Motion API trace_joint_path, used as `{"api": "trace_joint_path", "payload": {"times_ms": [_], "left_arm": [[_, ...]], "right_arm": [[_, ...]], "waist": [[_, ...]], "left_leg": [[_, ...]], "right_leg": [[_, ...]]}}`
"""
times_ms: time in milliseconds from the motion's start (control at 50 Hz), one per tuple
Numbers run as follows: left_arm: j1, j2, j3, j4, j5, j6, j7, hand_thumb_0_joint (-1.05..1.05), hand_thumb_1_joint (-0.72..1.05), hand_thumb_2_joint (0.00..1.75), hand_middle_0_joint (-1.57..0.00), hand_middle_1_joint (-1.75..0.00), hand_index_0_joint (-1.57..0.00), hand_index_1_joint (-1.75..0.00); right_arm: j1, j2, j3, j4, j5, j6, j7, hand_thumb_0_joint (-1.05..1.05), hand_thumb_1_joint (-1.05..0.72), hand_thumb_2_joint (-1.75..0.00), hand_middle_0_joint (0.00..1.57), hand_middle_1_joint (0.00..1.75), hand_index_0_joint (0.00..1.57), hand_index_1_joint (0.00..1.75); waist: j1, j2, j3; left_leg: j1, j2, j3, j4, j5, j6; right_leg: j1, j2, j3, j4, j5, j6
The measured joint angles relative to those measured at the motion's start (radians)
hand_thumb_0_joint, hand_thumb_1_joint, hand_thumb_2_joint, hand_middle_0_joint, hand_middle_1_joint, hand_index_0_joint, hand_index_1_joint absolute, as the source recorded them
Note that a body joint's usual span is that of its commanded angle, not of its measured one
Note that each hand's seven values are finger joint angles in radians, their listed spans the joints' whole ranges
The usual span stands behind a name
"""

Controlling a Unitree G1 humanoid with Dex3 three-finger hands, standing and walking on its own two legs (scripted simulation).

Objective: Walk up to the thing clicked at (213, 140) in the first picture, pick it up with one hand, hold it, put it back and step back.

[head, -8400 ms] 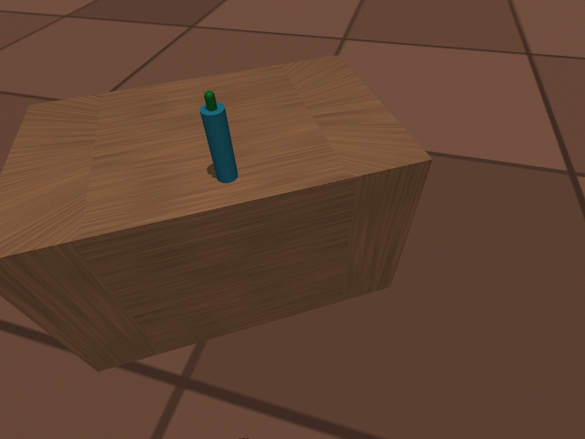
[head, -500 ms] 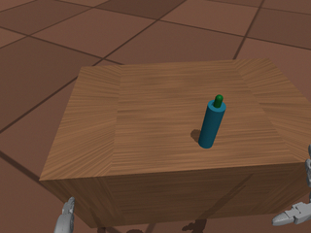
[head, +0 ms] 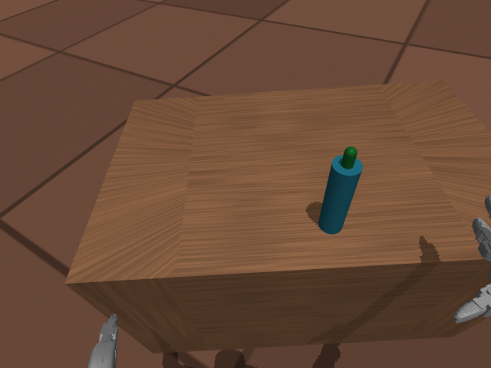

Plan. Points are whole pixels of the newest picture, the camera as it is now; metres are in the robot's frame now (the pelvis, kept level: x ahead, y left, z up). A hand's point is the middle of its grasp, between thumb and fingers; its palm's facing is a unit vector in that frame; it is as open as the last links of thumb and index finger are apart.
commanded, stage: go down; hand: right
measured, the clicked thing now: (339, 191) +0.45 -0.16 +0.00
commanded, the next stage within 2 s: none
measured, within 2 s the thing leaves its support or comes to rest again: neither
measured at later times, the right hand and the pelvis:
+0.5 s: hand (478, 226) +0.31 -0.33 +0.07, palm faces +0.12 +0.99 +0.02, open 17.4 cm; pelvis -0.02 +0.00 -0.01, yaw +0 degrees
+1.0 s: hand (479, 212) +0.34 -0.35 +0.07, palm faces +0.08 +1.00 +0.02, open 17.5 cm; pelvis -0.02 -0.01 -0.03, yaw +0 degrees
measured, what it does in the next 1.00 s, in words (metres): stands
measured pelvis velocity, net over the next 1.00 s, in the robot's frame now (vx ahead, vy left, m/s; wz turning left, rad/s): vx -0.02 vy -0.01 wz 0.01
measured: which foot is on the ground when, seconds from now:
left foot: down 0.00-1.00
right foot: down 0.00-1.00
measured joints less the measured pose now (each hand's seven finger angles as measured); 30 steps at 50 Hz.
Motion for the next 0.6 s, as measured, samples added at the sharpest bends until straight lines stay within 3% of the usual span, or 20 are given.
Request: {"api": "trace_joint_path", "payload": {"times_ms": [140, 380, 480, 600], "left_arm": [[-0.028, -0.015, -0.008, 0.020, -0.002, -0.018, 0.021, -0.01, -0.53, 0.05, -0.06, -0.05, -0.07, -0.05], [0.003, -0.005, -0.057, -0.012, -0.009, -0.048, 0.026, -0.01, -0.52, 0.04, -0.06, -0.06, -0.07, -0.04], [0.009, 0.011, -0.069, -0.028, -0.010, -0.049, 0.030, -0.01, -0.52, 0.04, -0.06, -0.06, -0.07, -0.04], [0.009, 0.016, -0.094, -0.051, -0.007, -0.067, 0.035, -0.01, -0.52, 0.04, -0.06, -0.06, -0.07, -0.04]], "right_arm": [[-0.108, -0.051, -0.036, 0.096, 0.020, -0.012, 0.037, -0.02, 0.55, -0.04, 0.05, 0.05, 0.06, 0.05], [-0.267, -0.151, -0.083, 0.301, 0.068, -0.006, 0.173, -0.02, 0.53, -0.05, 0.05, 0.05, 0.05, 0.05], [-0.317, -0.186, -0.110, 0.357, 0.070, -0.019, 0.200, -0.01, 0.53, -0.05, 0.05, 0.05, 0.05, 0.05], [-0.364, -0.229, -0.103, 0.407, 0.057, -0.016, 0.229, -0.01, 0.53, -0.05, 0.05, 0.05, 0.05, 0.05]], "waist": [[0.011, 0.015, -0.011], [0.055, 0.011, -0.027], [0.062, 0.016, -0.030], [0.070, 0.027, -0.048]], "left_leg": [[-0.025, -0.001, 0.013, 0.026, -0.009, 0.004], [-0.125, -0.005, 0.008, 0.081, -0.012, 0.006], [-0.171, -0.008, 0.004, 0.114, -0.018, 0.007], [-0.210, -0.009, 0.009, 0.138, -0.024, 0.008]], "right_leg": [[-0.034, -0.002, 0.015, 0.034, -0.009, 0.003], [-0.136, -0.005, 0.012, 0.101, -0.021, 0.005], [-0.183, -0.008, 0.011, 0.140, -0.032, 0.006], [-0.227, -0.009, 0.017, 0.172, -0.041, 0.007]]}}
